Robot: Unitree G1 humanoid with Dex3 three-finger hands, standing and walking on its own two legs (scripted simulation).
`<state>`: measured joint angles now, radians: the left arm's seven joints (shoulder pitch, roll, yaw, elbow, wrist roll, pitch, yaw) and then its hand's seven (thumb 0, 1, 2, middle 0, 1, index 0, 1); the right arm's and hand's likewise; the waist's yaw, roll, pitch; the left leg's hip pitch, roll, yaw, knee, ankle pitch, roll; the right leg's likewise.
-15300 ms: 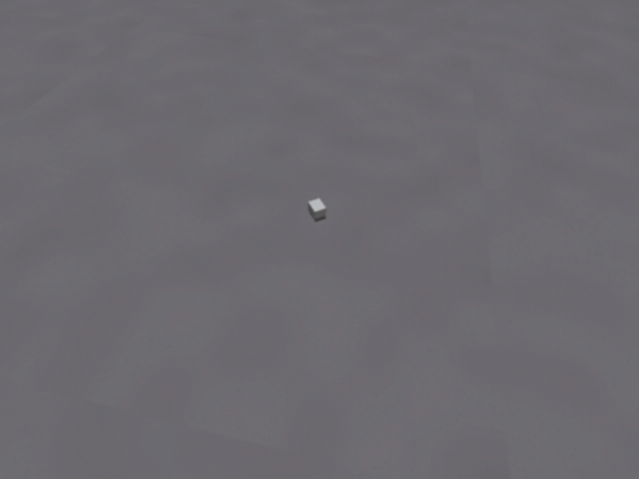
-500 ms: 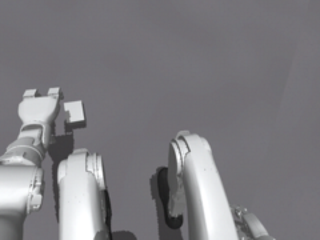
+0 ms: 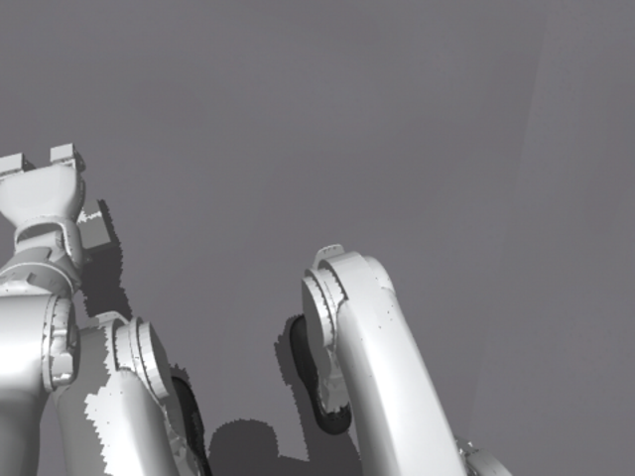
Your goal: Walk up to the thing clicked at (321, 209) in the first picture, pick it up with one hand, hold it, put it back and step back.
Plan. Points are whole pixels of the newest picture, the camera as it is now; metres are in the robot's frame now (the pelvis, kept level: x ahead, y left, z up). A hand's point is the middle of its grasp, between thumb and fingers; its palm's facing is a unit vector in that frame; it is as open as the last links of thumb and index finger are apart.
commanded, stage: close in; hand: left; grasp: from above
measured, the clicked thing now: (88, 228) +0.46 +0.20 -0.30
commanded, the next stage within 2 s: rest palm in 0.02 s
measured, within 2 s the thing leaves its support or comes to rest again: neither
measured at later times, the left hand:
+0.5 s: hand (81, 226) +0.45 +0.20 -0.25, palm faces -0.43 -0.08 -0.90, open 13.7 cm
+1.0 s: hand (85, 231) +0.45 +0.20 -0.27, palm faces -0.44 -0.07 -0.90, open 13.4 cm
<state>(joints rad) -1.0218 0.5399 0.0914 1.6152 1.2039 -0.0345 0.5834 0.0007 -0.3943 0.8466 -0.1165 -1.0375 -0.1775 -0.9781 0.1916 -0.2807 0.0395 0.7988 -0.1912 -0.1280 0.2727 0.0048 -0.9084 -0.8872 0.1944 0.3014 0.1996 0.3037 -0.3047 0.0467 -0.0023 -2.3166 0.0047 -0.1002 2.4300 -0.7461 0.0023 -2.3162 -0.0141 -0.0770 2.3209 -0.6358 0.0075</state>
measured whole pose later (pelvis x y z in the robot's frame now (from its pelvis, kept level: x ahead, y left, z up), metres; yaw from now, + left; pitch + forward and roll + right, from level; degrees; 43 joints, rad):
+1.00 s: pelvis -0.01 +0.01 -0.02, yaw -5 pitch +31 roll -12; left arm -1.07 0.73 0.06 1.84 1.30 -0.16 0.80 0.00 -0.40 0.88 -0.09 -1.08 -0.15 -1.02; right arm 0.13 -0.33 0.17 0.78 -0.28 -0.31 0.41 0.00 -0.91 -0.89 0.19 0.30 0.20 0.30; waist -0.39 -0.07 0.12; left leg -2.33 0.00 -0.20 2.53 -0.75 0.00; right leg -2.29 0.00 -0.16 2.35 -0.61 0.02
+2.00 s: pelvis -0.01 +0.01 -0.01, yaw -6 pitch +30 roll -13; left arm -1.06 0.77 0.00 1.83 1.22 -0.15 0.74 0.00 -0.33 0.87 -0.21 -0.95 -0.23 -0.94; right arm 0.13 -0.35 0.22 0.75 -0.26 -0.35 0.41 0.00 -0.91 -0.90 0.19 0.30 0.20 0.30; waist -0.39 -0.08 0.15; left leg -2.32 0.00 -0.22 2.53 -0.75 0.00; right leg -2.26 0.01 -0.17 2.32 -0.61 0.03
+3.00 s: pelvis -0.01 +0.01 -0.01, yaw -7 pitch +30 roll -14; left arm -1.08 0.80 -0.02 1.83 1.20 -0.13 0.78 0.00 0.03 0.57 -0.48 -0.69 -0.52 -0.66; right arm 0.11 -0.37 0.24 0.72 -0.27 -0.37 0.41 0.00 -0.91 -0.89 0.19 0.30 0.20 0.30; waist -0.40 -0.10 0.18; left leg -2.31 0.00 -0.24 2.51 -0.75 -0.01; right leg -2.24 0.01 -0.19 2.30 -0.60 0.03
